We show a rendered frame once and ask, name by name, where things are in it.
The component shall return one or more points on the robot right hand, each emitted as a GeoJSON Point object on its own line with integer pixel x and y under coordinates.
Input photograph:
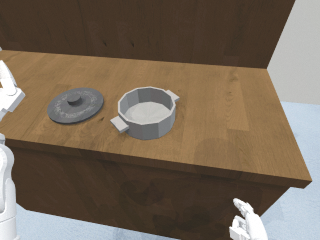
{"type": "Point", "coordinates": [251, 228]}

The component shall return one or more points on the robot left hand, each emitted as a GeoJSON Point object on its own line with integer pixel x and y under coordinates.
{"type": "Point", "coordinates": [10, 95]}

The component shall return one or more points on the table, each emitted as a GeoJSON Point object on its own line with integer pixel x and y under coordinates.
{"type": "Point", "coordinates": [230, 139]}

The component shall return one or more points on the lid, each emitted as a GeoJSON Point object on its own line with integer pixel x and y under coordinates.
{"type": "Point", "coordinates": [59, 111]}

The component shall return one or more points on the knob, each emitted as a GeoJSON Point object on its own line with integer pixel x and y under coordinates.
{"type": "Point", "coordinates": [74, 99]}

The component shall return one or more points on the robot left forearm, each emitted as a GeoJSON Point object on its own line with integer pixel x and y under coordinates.
{"type": "Point", "coordinates": [8, 208]}

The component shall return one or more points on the pot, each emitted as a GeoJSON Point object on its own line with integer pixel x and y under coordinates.
{"type": "Point", "coordinates": [146, 113]}

